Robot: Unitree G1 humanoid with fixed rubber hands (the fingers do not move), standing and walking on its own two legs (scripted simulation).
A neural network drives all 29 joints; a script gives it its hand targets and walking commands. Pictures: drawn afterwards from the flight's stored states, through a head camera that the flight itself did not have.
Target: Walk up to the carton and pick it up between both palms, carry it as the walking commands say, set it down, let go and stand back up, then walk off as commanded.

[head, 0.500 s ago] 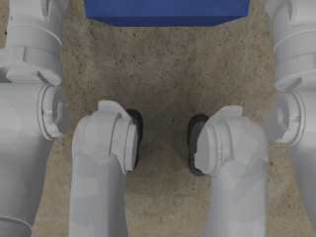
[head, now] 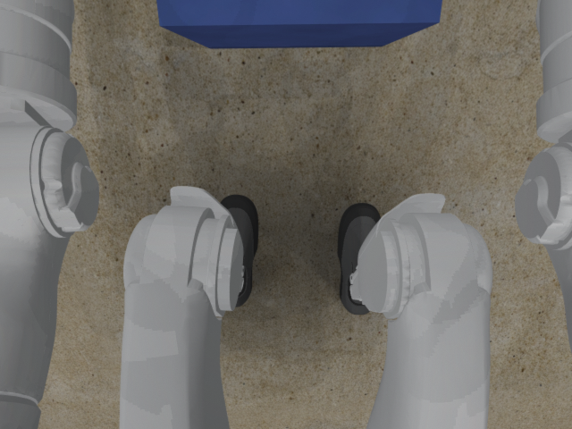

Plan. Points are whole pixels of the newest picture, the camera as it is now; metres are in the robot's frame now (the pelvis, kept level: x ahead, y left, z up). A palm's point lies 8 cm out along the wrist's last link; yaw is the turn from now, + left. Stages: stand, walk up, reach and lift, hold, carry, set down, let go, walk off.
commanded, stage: set down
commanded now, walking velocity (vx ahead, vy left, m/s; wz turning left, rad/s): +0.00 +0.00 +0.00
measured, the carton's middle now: out of the picture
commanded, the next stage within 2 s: let go in 1.14 s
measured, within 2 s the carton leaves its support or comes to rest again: neither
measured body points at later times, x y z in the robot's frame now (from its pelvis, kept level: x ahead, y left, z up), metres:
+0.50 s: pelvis +0.00 +0.00 +0.11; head +0.35 +0.01 +0.38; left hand +0.59 +0.24 +0.01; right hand +0.60 -0.20 +0.01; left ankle +0.11 +0.11 -0.33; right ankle +0.10 -0.11 -0.33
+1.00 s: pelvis +0.02 +0.00 +0.24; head +0.35 +0.00 +0.55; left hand +0.58 +0.24 +0.16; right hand +0.60 -0.21 +0.16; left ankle +0.11 +0.11 -0.33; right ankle +0.10 -0.11 -0.33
